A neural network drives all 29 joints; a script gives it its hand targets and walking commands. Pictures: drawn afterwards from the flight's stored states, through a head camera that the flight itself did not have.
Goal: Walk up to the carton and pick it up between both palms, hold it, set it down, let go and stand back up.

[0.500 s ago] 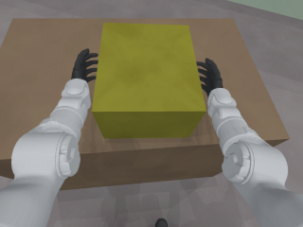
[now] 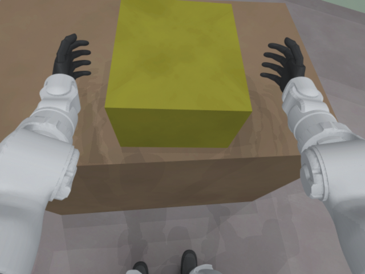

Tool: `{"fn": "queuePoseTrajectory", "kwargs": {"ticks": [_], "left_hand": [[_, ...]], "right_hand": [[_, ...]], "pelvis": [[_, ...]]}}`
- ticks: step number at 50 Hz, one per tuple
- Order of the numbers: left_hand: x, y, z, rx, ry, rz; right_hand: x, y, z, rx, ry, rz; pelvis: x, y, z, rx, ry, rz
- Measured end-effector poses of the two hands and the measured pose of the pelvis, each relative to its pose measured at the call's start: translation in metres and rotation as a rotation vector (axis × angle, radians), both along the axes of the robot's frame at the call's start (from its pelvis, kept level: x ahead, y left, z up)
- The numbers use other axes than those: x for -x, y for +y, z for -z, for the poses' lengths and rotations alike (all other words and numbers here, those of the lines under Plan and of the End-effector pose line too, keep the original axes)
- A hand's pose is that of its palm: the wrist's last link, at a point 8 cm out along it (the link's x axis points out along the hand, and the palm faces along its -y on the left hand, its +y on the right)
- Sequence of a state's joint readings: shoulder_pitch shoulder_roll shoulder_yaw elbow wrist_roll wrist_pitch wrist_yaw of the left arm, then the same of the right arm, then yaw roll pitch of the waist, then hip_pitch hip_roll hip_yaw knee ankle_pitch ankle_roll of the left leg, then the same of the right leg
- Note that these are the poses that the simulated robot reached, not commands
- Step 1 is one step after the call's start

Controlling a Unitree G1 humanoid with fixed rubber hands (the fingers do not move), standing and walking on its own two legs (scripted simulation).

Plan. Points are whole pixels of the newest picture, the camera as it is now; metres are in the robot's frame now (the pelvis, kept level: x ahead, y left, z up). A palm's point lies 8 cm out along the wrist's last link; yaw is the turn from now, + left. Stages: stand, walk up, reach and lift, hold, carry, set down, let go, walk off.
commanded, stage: set down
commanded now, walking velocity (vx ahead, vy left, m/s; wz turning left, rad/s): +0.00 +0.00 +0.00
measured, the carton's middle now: (176, 74) +0.56 +0.01 +0.03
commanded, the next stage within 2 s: none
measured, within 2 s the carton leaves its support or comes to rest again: neither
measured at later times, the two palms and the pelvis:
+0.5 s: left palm (45, 47) +0.51 +0.24 +0.14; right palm (305, 47) +0.52 -0.22 +0.16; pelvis +0.00 -0.01 +0.00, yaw +2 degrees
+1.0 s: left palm (57, 61) +0.47 +0.21 +0.14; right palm (339, 67) +0.46 -0.26 +0.17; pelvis -0.01 +0.00 +0.02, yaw +0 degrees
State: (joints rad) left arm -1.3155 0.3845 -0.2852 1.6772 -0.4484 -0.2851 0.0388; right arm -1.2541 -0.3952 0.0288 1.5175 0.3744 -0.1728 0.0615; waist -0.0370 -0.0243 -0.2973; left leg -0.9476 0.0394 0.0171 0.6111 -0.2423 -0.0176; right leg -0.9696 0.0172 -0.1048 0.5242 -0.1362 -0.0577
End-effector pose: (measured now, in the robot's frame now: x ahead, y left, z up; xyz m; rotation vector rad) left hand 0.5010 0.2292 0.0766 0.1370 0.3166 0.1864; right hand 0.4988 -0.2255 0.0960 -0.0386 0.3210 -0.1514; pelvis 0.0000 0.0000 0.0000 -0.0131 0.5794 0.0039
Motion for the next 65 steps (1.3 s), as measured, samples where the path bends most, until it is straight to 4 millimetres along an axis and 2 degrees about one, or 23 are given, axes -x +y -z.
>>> {"fn": "queuePoseTrajectory", "kwargs": {"ticks": [8,15,21,31,35,40,47,52,59,65], "left_hand": [[-0.008,-0.01,-0.026,0.004,-0.074,0.01],[-0.014,-0.014,-0.046,0.031,-0.101,0.006],[-0.011,-0.001,-0.056,0.037,-0.09,-0.007],[-0.006,0.025,-0.075,0.022,-0.101,-0.017],[-0.005,0.02,-0.083,0.019,-0.106,0.009],[0.001,0.003,-0.085,0.026,-0.075,0.051],[0.019,-0.016,-0.073,0.045,-0.029,0.065],[0.034,-0.018,-0.064,0.05,-0.025,0.046],[0.049,-0.012,-0.058,0.075,-0.062,0.023],[0.065,-0.003,-0.054,0.088,-0.093,0.039]], "right_hand": [[-0.003,-0.012,-0.014,-0.014,-0.048,-0.008],[-0.01,-0.018,-0.04,0.005,-0.098,-0.016],[-0.017,-0.009,-0.058,0.022,-0.11,-0.021],[-0.017,0.013,-0.07,-0.01,-0.085,-0.009],[-0.011,0.01,-0.076,-0.021,-0.086,0.007],[0.005,-0.006,-0.081,-0.034,-0.077,0.04],[0.028,-0.035,-0.079,-0.016,-0.076,0.046],[0.039,-0.037,-0.064,-0.007,-0.06,0.015],[0.047,-0.006,-0.037,0.0,-0.045,-0.058],[0.058,0.025,-0.028,-0.01,-0.062,-0.088]], "pelvis": [[0.01,-0.008,0.008,-0.009,0.025,-0.006],[0.009,-0.014,0.007,-0.026,0.015,-0.003],[0.004,-0.014,0.0,-0.034,-0.02,-0.008],[-0.004,-0.003,-0.01,-0.006,-0.065,-0.028],[-0.006,0.001,-0.012,0.007,-0.085,-0.03],[-0.006,0.004,-0.016,0.013,-0.132,-0.027],[0.001,0.002,-0.02,0.0,-0.204,-0.002],[0.01,-0.003,-0.02,-0.015,-0.219,0.009],[0.021,-0.01,-0.016,-0.028,-0.208,0.003],[0.024,-0.011,-0.018,-0.024,-0.232,-0.017]]}}
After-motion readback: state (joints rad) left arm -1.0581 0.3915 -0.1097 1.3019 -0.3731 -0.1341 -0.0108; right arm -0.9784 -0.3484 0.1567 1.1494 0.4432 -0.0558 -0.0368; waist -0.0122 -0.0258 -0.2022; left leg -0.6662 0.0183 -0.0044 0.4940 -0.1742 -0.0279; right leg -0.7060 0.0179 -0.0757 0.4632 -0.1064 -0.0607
